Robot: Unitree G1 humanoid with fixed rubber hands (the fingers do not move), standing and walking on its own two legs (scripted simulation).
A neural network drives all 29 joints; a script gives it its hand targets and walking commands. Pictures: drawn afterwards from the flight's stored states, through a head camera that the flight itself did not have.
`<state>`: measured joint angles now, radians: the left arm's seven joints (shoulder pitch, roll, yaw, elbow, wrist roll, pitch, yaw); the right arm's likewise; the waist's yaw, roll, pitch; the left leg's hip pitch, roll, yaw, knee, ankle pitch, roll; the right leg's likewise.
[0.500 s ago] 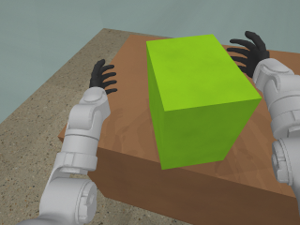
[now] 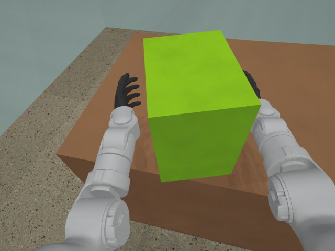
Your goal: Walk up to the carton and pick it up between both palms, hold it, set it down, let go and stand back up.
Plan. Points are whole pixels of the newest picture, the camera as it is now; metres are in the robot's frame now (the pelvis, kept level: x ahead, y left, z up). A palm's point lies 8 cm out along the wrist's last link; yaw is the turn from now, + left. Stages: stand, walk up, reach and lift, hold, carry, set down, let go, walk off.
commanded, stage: reach and lift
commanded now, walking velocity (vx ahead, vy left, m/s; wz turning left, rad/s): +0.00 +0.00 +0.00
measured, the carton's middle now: (189, 109) +0.46 +0.05 +0.08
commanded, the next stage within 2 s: none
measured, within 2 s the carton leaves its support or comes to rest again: leaves its support in 1.88 s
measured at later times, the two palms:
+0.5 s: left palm (126, 109) +0.40 +0.19 +0.12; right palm (241, 94) +0.51 -0.07 +0.11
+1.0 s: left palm (123, 114) +0.38 +0.19 +0.12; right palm (242, 98) +0.48 -0.07 +0.12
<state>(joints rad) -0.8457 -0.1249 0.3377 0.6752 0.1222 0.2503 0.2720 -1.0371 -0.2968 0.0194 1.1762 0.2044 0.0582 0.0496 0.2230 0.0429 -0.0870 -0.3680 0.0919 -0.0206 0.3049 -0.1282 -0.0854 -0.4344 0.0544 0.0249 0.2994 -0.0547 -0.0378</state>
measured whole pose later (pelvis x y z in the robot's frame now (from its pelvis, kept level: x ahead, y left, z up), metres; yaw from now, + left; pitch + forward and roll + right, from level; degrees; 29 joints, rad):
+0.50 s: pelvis +0.01 -0.01 +0.00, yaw +2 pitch +13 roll -1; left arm -0.78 -0.15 0.31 0.50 0.11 0.29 0.27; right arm -1.04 -0.25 0.04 1.05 0.23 0.08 -0.04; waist 0.20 0.03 -0.07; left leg -0.41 0.11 -0.04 0.32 -0.14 -0.10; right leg -0.45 0.07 -0.01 0.29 -0.07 -0.05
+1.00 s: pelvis +0.02 -0.01 +0.00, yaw +4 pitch +8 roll +0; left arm -0.72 -0.28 0.52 0.49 0.41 0.21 0.12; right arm -0.93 -0.10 -0.38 1.08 -0.18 -0.06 0.06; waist 0.15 -0.01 -0.06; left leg -0.26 0.11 0.01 0.25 -0.12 -0.08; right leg -0.31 0.05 -0.05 0.27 -0.09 -0.06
